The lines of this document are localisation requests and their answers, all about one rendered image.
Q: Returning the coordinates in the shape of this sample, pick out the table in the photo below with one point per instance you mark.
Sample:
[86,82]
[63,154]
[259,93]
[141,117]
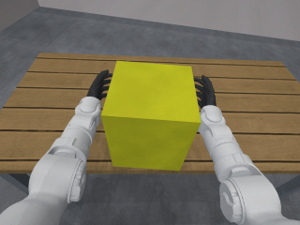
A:
[259,100]

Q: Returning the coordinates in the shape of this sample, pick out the robot left upper arm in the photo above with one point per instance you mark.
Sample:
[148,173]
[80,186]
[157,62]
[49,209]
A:
[57,181]

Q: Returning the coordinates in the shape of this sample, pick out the robot right forearm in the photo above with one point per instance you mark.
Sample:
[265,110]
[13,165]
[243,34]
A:
[223,148]

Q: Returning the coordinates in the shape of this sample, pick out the robot left hand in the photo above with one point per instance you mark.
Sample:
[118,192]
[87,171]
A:
[97,87]

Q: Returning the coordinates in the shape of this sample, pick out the robot left forearm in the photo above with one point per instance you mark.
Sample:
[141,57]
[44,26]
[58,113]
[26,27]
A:
[78,135]

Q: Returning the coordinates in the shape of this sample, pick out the robot right hand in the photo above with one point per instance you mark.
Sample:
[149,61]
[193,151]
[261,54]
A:
[207,94]

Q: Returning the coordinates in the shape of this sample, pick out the carton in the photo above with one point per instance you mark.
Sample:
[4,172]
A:
[150,115]

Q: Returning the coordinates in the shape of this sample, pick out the robot right upper arm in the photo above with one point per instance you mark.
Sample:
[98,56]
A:
[251,200]

